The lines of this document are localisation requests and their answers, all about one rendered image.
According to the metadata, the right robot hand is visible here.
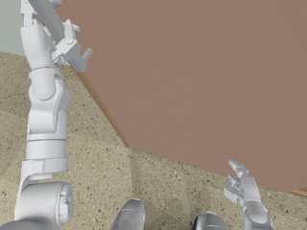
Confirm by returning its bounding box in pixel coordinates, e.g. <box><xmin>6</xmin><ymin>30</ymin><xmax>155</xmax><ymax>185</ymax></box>
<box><xmin>224</xmin><ymin>159</ymin><xmax>261</xmax><ymax>207</ymax></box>

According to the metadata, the left robot thigh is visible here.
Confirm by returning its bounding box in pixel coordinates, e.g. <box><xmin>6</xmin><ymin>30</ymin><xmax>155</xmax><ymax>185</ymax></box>
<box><xmin>109</xmin><ymin>199</ymin><xmax>147</xmax><ymax>230</ymax></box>

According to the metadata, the robot left upper arm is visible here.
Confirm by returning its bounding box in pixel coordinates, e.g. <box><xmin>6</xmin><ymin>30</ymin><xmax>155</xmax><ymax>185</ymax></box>
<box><xmin>0</xmin><ymin>181</ymin><xmax>75</xmax><ymax>230</ymax></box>

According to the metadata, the handle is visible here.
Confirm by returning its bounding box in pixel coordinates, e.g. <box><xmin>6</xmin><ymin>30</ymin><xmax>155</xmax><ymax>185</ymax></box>
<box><xmin>28</xmin><ymin>0</ymin><xmax>93</xmax><ymax>73</ymax></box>

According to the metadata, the left robot hand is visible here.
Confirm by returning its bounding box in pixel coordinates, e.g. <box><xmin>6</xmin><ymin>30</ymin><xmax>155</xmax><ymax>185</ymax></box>
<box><xmin>20</xmin><ymin>0</ymin><xmax>81</xmax><ymax>72</ymax></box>

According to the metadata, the robot right shin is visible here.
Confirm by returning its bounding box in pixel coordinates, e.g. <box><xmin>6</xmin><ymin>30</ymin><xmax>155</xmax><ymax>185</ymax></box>
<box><xmin>206</xmin><ymin>211</ymin><xmax>216</xmax><ymax>216</ymax></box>

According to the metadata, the left robot forearm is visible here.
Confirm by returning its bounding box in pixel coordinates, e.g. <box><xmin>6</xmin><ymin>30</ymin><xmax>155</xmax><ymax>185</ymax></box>
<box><xmin>14</xmin><ymin>67</ymin><xmax>71</xmax><ymax>220</ymax></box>

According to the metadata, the right robot forearm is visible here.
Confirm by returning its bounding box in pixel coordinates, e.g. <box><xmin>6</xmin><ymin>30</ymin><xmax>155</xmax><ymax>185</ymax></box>
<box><xmin>242</xmin><ymin>200</ymin><xmax>274</xmax><ymax>230</ymax></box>

